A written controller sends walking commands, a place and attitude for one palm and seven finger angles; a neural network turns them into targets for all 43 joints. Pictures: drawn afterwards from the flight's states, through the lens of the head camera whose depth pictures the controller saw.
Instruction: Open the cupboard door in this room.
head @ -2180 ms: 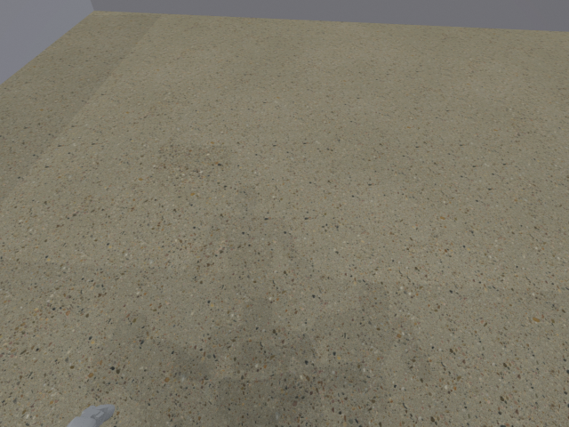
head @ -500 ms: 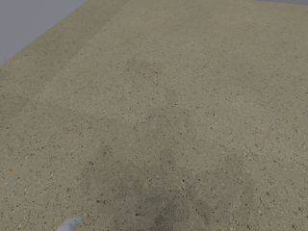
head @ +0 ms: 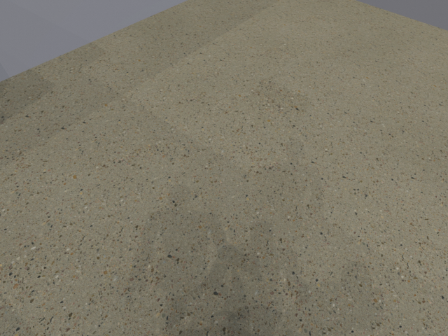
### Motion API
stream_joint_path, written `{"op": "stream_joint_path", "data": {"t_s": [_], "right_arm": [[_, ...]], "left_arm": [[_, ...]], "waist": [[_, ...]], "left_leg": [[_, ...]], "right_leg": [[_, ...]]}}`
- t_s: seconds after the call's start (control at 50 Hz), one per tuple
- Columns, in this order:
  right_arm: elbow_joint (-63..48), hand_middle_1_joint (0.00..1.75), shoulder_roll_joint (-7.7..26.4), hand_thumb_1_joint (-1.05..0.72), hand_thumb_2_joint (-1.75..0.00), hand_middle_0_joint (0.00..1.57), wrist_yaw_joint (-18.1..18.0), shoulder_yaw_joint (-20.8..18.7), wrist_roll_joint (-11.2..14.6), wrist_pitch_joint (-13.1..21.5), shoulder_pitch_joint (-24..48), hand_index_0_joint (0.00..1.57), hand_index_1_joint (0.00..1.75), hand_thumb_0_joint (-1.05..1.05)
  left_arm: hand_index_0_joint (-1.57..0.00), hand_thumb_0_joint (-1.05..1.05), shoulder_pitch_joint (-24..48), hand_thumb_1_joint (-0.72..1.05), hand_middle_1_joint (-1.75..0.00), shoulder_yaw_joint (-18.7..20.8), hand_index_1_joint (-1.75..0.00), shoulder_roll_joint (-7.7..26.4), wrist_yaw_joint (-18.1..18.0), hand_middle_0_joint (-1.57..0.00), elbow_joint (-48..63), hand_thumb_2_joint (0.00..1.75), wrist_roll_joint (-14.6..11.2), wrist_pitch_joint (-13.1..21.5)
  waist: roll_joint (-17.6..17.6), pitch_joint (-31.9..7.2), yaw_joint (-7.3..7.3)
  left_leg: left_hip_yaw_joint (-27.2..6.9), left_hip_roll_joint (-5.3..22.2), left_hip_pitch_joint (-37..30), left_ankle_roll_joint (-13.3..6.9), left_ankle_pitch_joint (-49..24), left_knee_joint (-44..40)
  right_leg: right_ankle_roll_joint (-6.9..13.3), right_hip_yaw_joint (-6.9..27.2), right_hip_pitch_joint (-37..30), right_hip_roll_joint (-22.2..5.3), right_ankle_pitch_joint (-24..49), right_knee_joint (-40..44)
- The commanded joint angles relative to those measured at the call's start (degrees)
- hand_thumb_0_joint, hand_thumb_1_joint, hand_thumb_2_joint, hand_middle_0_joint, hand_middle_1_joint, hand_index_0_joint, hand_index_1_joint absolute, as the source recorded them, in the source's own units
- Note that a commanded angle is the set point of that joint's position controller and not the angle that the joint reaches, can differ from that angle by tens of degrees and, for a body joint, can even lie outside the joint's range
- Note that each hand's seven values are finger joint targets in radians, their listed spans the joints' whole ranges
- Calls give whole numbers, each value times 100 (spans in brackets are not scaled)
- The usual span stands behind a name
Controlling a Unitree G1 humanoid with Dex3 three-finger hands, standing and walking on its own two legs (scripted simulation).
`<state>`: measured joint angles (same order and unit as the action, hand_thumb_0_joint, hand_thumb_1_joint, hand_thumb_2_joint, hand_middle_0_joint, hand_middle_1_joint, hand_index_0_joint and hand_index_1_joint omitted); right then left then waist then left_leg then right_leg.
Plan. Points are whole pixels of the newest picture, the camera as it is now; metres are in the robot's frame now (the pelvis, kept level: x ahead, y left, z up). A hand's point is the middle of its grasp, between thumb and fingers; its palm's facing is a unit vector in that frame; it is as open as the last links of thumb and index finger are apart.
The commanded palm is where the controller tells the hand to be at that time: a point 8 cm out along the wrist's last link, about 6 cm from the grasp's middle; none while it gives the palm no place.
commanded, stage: turn or walk to find it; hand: left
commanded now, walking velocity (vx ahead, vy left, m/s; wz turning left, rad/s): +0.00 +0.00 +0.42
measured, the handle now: out of the picture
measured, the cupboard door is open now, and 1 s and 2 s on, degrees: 0 0 0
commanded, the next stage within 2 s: stand and wait in 0.94 s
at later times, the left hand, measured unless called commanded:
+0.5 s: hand out of the picture +0.05 +0.19 -0.13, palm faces +0.19 -0.94 -0.29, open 7.3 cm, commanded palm none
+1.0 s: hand out of the picture -0.16 +0.19 -0.18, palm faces +0.47 -0.86 -0.22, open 7.4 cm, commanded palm none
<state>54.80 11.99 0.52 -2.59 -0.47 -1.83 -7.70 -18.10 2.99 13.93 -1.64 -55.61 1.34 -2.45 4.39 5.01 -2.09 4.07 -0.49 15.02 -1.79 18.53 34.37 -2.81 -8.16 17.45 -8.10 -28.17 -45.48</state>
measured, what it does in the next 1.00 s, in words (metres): steps on the spot, turning left: right foot, then left foot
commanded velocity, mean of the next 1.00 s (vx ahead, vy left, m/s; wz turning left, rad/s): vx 0.00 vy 0.00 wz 0.39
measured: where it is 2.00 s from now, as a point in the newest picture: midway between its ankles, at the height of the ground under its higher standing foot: outside the picture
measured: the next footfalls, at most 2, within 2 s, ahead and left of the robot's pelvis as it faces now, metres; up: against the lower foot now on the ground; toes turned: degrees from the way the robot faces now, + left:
right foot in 0.46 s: +0.03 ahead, -0.12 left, +0.00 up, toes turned +7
left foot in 0.94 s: -0.10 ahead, +0.10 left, +0.00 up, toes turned +28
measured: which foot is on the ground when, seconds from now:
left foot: down 0.00-0.46, up 0.48-0.92, down 0.94-1.00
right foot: up 0.00-0.44, down 0.46-0.94, up 0.96-1.00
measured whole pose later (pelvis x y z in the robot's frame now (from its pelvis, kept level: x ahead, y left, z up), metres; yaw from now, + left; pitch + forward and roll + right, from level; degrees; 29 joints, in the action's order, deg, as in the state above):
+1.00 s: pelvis -0.08 +0.00 +0.00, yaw +24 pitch -1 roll +0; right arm 55.5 11.3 0.3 -3.0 -0.9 -1.7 -9.7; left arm -16.1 4.0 14.2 -1.6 -56.3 1.4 -3.4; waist 4.4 3.9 -1.7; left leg 4.3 0.3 14.4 -1.6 19.6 35.0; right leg -2.7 -9.4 20.9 -8.4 -26.6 -46.3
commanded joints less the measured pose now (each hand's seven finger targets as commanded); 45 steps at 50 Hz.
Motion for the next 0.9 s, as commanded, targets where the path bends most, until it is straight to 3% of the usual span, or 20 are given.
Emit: {"op": "stream_joint_path", "data": {"t_s": [0.0, 0.04, 0.1, 0.24, 0.32, 0.36, 0.4, 0.42, 0.44, 0.46, 0.48, 0.5, 0.52, 0.54, 0.56, 0.62, 0.7, 0.8, 0.84, 0.88], "right_arm": [[-128, 30, 1238, -90, -90, 20, -181, -291, -37, 109, -726, 20, 30, 0], [-235, 30, 1067, -90, -90, 20, -200, -204, -47, 137, -429, 20, 30, 0], [-285, 30, 1047, -90, -90, 20, -203, -214, -23, 173, -406, 20, 30, 0], [-306, 30, 1066, -90, -90, 20, -158, -276, -79, 116, -579, 20, 30, 0], [-357, 30, 1074, -90, -90, 20, -142, -318, -119, 73, -551, 20, 30, 0], [-388, 30, 1097, -90, -90, 20, -128, -338, -120, 56, -500, 20, 30, 0], [-407, 30, 1045, -90, -90, 20, -100, -354, -81, 43, -407, 20, 30, 0], [-436, 30, 876, -90, -90, 20, -79, -334, -43, 48, -447, 20, 30, 0], [-499, 30, 472, -90, -90, 20, -55, -268, 6, 48, -629, 20, 30, 0], [-595, 30, 572, -90, -90, 20, -84, -316, -64, 25, -532, 20, 30, 0], [-480, 30, 747, -90, -90, 20, -57, -375, -109, -57, -578, 20, 30, 0], [-379, 30, 732, -90, -90, 20, -23, -398, -104, -138, -675, 20, 30, 0], [-228, 30, 695, -90, -90, 20, 8, -397, -112, -170, -726, 20, 30, 0], [-143, 30, 628, -90, -90, 20, 37, -383, -116, -182, -884, 20, 30, 0], [-97, 30, 582, -90, -90, 20, 46, -363, -117, -184, -949, 20, 30, 0], [-50, 30, 524, -90, -90, 20, 49, -338, -106, -189, -923, 20, 30, 0], [-140, 30, 501, -90, -90, 20, 37, -287, -83, -187, -489, 20, 30, 0], [-235, 30, 372, -90, -90, 20, 21, -192, -13, -87, -213, 20, 30, 0], [-193, 30, 356, -90, -90, 20, -2, -176, 6, -43, -401, 20, 30, 0], [-108, 30, 451, -90, -90, 20, -17, -182, -2, 8, -740, 20, 30, 0]], "left_arm": [[-20, 0, 481, 90, -30, 119, -30, 481, -25, -20, 565, 90, -9, 37], [-20, 0, 425, 90, -30, 144, -30, 486, 32, -20, 459, 90, -27, 64], [-20, 0, 294, 90, -30, 142, -30, 438, 69, -20, 374, 90, -39, 53], [-20, 0, 729, 90, -30, 152, -30, 350, 33, -20, 600, 90, -49, 11], [-20, 0, 773, 90, -30, 142, -30, 271, 10, -20, 707, 90, -72, 48], [-20, 0, 589, 90, -30, 141, -30, 272, -3, -20, 690, 90, -91, 81], [-20, 0, 279, 90, -30, 172, -30, 340, -18, -20, 628, 90, -88, 142], [-20, 0, 116, 90, -30, 207, -30, 497, -41, -20, 610, 90, -65, 193], [-20, 0, 40, 90, -30, 300, -30, 1013, -89, -20, 640, 90, 28, 263], [-20, 0, 117, 90, -30, 300, -30, 1254, -75, -20, 744, 90, 8, 233], [-20, 0, 388, 90, -30, 272, -30, 1019, -87, -20, 843, 90, -24, 225], [-20, 0, 776, 90, -30, 269, -30, 858, -111, -20, 901, 90, -35, 228], [-20, 0, 957, 90, -30, 196, -30, 719, -77, -20, 932, 90, -38, 227], [-20, 0, 1057, 90, -30, 142, -30, 605, -56, -20, 950, 90, -44, 254], [-20, 0, 978, 90, -30, 125, -30, 539, -48, -20, 922, 90, -43, 277], [-20, 0, 685, 90, -30, 131, -30, 551, -65, -20, 799, 90, -30, 298], [-20, 0, 295, 90, -30, 178, -30, 676, -76, -20, 604, 90, 13, 276], [-20, 0, 49, 90, -30, 269, -30, 902, -53, -20, 415, 90, 69, 245], [-20, 0, 81, 90, -30, 280, -30, 966, -41, -20, 370, 90, 63, 228], [-20, 0, 238, 90, -30, 285, -30, 919, -24, -20, 352, 90, 9, 186]], "waist": [[-1645, -815, 464], [-1406, -596, 326], [-1188, -678, 259], [-1175, -377, 365], [-1272, -419, 343], [-1208, -533, 257], [-1066, -629, 76], [-674, -732, -3], [903, -824, -4], [1323, -667, -55], [661, -594, 68], [918, -387, 244], [475, -115, 335], [391, -30, 432], [341, -59, 420], [414, -177, 318], [405, -156, 90], [726, -476, -79], [714, -660, 14], [479, -795, 266]], "left_leg": [[-1798, 1888, -1254, -893, -4235, -1295], [-1486, 1557, -1042, -777, -4138, -1304], [-1356, 1337, -1065, -730, -3888, -1366], [-2003, 1331, -570, -859, -2409, -1678], [-2379, 1294, -216, -877, -2135, -1618], [-2472, 1204, -56, -820, -2118, -1469], [-2323, 949, 427, -567, -1757, -1117], [-2104, 658, 914, -303, -1153, -716], [-1227, -90, 1874, 133, 332, 538], [-788, -364, 1952, 312, 1400, 1766], [-1017, -148, 1683, 297, 1097, 2612], [-1023, -27, 1621, 296, 850, 2965], [-879, 17, 1565, 342, 483, 3337], [-767, 66, 1572, 398, 201, 3519], [-688, 81, 1581, 446, 63, 3580], [-576, 179, 1679, 561, -37, 3408], [-421, 306, 1543, 602, 411, 2592], [-71, 271, 884, 510, 929, 1123], [85, 179, 501, 458, 694, 528], [119, 180, -360, 385, -255, -551]], "right_leg": [[-88, 731, 1419, 108, -319, -1877], [-129, 747, 1348, 154, 158, -1956], [-205, 663, 1231, 243, 467, -1730], [-223, 711, 968, 369, 439, -861], [-115, 710, 362, 522, 333, 10], [-60, 684, -75, 652, 538, 641], [-35, 627, -905, 660, 1352, 1709], [29, 901, -1546, 328, 1628, 2441], [459, 2353, -2163, -1055, 1459, 3064], [996, 2973, -1387, -1936, 1961, 3175], [1148, 2524, -763, -1719, 1434, 3263], [1019, 2254, -354, -1426, 907, 3411], [892, 1876, -98, -1105, 873, 3370], [817, 1443, -64, -902, 1140, 3267], [796, 1220, -168, -790, 1394, 3176], [841, 969, -598, -813, 1612, 3097], [1036, 1025, -823, -1102, 1739, 3036], [1162, 876, -1102, -1291, 2994, 2517], [1061, 697, -1094, -1268, 3414, 2224], [684, 315, -605, -1112, 3004, 1733]]}}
